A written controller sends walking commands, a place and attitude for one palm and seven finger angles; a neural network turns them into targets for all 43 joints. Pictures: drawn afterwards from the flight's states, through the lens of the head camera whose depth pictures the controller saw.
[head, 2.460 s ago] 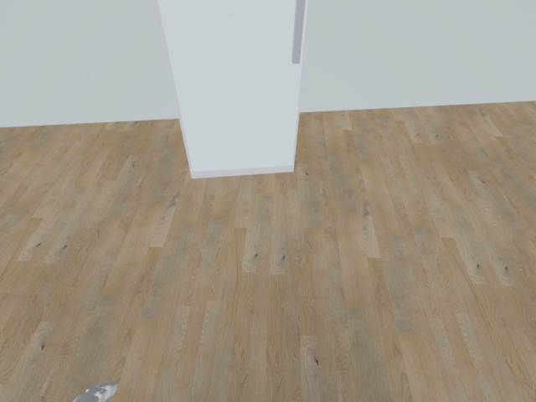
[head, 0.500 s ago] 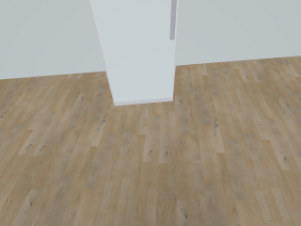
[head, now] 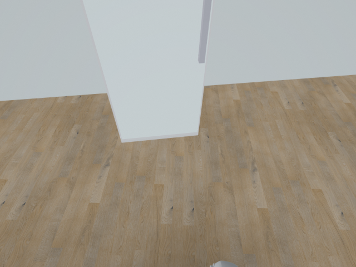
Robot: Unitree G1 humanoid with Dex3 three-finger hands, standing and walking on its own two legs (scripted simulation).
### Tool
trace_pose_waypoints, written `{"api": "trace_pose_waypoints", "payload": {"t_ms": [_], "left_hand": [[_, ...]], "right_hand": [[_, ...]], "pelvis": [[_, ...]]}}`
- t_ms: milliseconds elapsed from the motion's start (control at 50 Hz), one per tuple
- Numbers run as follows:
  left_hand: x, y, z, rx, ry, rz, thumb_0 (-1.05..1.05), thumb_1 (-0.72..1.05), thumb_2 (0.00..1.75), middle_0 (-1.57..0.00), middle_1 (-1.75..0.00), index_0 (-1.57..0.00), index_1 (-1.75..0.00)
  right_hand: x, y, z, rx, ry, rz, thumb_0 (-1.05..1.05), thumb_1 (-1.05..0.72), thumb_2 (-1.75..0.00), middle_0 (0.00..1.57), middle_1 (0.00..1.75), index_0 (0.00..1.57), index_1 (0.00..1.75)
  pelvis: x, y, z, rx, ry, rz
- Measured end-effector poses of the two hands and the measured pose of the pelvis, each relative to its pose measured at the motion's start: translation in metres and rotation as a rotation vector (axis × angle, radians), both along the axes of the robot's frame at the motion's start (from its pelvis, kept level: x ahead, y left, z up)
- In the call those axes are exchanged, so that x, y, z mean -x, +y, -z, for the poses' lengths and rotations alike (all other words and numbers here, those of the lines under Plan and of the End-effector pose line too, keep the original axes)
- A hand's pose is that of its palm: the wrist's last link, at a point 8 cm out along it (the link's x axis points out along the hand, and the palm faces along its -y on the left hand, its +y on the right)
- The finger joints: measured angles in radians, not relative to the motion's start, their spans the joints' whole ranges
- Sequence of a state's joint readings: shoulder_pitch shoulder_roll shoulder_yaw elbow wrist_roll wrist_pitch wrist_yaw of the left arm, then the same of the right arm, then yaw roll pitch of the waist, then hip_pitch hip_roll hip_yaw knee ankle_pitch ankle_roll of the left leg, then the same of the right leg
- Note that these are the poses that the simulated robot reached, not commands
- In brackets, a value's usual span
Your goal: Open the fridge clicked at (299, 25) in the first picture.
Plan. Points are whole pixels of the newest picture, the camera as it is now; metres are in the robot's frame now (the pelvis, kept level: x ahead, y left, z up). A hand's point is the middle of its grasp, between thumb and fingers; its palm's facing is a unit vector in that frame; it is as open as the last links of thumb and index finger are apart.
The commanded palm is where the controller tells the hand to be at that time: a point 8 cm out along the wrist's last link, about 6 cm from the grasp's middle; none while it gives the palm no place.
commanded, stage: walk to a spot facing it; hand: right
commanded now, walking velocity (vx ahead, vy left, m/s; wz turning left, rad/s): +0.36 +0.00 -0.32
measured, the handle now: (203, 23) +1.06 -0.02 +0.09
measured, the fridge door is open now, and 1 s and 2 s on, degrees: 0 0 0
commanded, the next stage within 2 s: turn to face it in 0.28 s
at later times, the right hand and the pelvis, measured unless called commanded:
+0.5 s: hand (282, 266) +0.19 -0.26 -0.17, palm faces +0.15 +0.98 -0.15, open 7.3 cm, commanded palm none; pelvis +0.20 -0.08 +0.01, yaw -4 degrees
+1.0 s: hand (258, 198) +0.37 -0.22 -0.17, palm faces -0.08 +0.97 -0.22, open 7.3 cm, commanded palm none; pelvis +0.28 -0.05 +0.00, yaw +8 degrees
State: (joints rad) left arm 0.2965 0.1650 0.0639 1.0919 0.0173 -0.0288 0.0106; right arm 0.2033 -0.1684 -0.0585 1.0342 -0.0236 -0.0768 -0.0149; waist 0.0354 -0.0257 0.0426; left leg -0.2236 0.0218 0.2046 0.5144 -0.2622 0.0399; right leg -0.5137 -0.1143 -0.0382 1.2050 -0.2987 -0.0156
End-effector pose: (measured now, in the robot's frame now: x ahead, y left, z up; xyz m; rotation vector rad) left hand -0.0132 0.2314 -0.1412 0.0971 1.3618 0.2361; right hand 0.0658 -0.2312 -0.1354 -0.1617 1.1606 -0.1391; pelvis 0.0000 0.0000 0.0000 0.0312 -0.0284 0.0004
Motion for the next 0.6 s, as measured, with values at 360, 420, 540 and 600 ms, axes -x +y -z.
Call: {"api": "trace_pose_waypoints", "payload": {"t_ms": [360,420,540,600], "left_hand": [[-0.275,-0.078,-0.022,-0.039,-0.223,0.241,0.00,0.91,0.90,-0.20,-0.30,-0.20,-0.30],[-0.273,-0.074,-0.029,-0.069,-0.188,0.193,-0.02,0.95,0.90,-0.20,-0.30,-0.21,-0.30],[-0.257,-0.079,-0.027,-0.052,-0.073,0.139,-0.01,0.94,0.90,-0.20,-0.30,-0.21,-0.30],[-0.249,-0.084,-0.021,-0.024,-0.028,0.098,0.00,0.93,0.90,-0.20,-0.30,-0.21,-0.30]], "right_hand": [[-0.019,-0.051,0.025,-0.102,0.319,0.194,0.01,-0.92,-0.90,0.20,0.30,0.20,0.30],[-0.060,-0.064,0.016,-0.089,0.264,0.178,0.01,-0.92,-0.90,0.20,0.30,0.20,0.30],[-0.133,-0.074,0.007,-0.067,0.180,0.153,0.01,-0.91,-0.90,0.20,0.30,0.20,0.30],[-0.163,-0.072,0.006,-0.063,0.171,0.130,0.00,-0.91,-0.90,0.20,0.30,0.20,0.30]], "pelvis": [[-0.158,-0.066,0.003,-0.009,-0.009,0.090],[-0.177,-0.074,-0.007,0.000,-0.011,0.085],[-0.213,-0.079,-0.014,0.014,-0.014,0.057],[-0.228,-0.077,-0.013,0.023,-0.014,0.031]]}}
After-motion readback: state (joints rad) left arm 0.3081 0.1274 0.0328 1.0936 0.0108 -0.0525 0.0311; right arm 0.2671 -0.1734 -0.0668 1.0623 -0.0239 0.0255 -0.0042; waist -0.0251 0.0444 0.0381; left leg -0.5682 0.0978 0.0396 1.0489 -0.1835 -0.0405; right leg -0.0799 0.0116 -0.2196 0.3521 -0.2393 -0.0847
